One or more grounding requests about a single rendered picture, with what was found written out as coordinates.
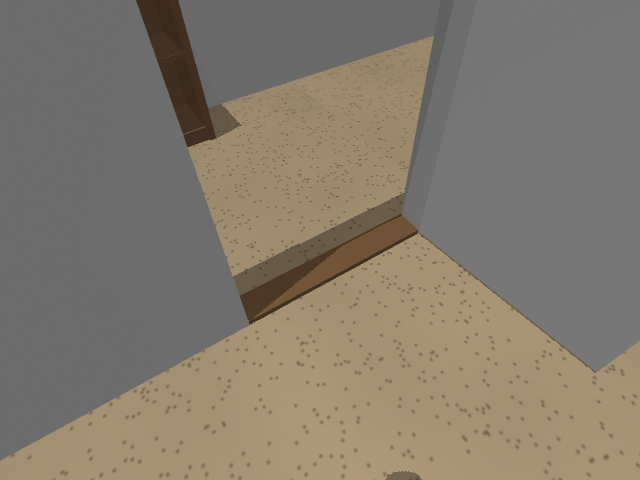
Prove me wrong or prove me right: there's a bookshelf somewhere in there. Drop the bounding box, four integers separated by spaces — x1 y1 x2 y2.
136 0 216 147

